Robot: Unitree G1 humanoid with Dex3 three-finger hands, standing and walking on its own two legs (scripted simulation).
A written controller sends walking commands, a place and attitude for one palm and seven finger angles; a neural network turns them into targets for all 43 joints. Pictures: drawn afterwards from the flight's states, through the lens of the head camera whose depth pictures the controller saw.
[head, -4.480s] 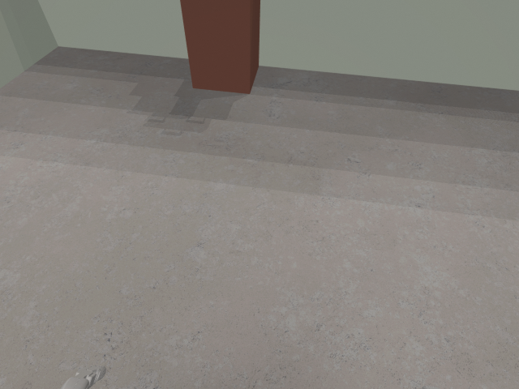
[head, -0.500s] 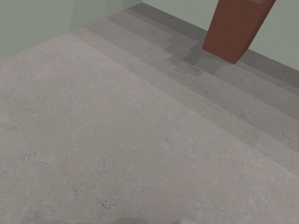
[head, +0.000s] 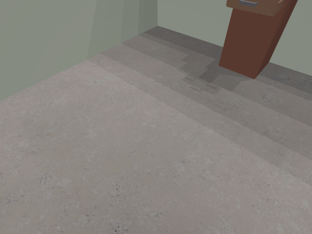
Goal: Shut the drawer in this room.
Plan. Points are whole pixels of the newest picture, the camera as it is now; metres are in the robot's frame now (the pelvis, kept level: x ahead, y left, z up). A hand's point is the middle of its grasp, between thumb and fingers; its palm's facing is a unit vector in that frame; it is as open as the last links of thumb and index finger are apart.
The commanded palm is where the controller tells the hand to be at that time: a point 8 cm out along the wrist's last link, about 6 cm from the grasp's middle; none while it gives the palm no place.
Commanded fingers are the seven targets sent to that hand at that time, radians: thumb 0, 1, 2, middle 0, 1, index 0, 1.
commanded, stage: stand and wait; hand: left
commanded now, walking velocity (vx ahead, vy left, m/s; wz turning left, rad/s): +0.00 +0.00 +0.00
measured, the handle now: (248, 2) +1.72 -0.66 +0.00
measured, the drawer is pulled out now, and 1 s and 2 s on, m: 0.24 0.24 0.24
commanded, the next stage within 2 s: turn or walk to find it in 0.14 s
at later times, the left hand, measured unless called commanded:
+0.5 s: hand out of the picture -0.01 +0.18 -0.19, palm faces +0.17 -0.97 -0.18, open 7.4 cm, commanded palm none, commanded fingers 0.00 0.90 0.90 -0.20 -0.30 -0.20 -0.30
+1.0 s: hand out of the picture -0.02 +0.17 -0.17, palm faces +0.13 -0.97 -0.22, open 7.4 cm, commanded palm none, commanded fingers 0.00 0.90 0.90 -0.20 -0.30 -0.20 -0.30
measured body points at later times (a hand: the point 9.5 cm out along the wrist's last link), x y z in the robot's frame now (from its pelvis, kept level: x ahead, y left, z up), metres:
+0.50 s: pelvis -0.02 +0.00 -0.01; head +0.00 +0.02 +0.44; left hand -0.02 +0.23 -0.18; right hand -0.01 -0.23 -0.17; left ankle -0.02 +0.11 -0.74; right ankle -0.01 -0.11 -0.74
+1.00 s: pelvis -0.02 +0.00 +0.00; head -0.01 -0.02 +0.45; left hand -0.03 +0.22 -0.15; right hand +0.03 -0.23 -0.17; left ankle -0.02 +0.11 -0.74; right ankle -0.02 -0.13 -0.74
